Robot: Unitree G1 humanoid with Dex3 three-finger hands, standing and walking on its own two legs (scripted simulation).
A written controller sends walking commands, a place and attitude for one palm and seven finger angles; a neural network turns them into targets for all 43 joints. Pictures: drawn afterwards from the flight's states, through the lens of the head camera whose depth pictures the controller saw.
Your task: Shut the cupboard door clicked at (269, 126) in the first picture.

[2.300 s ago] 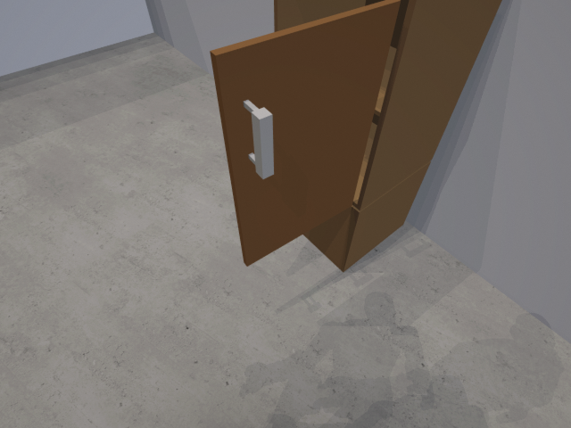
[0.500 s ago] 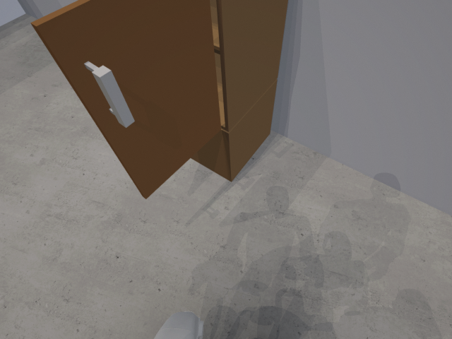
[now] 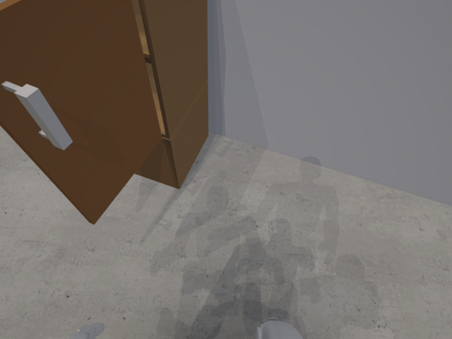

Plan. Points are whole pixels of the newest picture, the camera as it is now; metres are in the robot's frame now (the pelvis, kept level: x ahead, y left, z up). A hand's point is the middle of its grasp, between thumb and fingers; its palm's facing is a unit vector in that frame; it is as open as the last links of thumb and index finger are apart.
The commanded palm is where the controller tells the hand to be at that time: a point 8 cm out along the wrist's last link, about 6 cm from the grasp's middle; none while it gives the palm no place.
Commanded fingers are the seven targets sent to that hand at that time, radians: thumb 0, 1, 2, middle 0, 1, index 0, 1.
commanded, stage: walk to a spot facing it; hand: left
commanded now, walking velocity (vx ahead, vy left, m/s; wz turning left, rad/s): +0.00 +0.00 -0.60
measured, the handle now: (37, 116) +0.44 +0.40 +0.09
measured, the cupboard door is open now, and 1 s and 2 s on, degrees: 86 86 86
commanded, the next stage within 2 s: turn to face it in 1.70 s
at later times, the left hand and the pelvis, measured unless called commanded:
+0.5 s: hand (160, 311) +0.17 +0.15 -0.18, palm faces -0.31 -0.93 -0.20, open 7.4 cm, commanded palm none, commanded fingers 0.00 0.90 0.90 -0.20 -0.30 -0.20 -0.30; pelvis +0.02 -0.01 -0.01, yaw -19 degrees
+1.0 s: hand (217, 280) +0.24 +0.04 -0.16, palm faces -0.57 -0.80 -0.21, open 7.4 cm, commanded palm none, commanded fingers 0.00 0.90 0.90 -0.20 -0.30 -0.20 -0.30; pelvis +0.11 -0.10 +0.00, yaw -37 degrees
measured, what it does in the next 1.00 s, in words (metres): walks ahead, turning right: right foot, then left foot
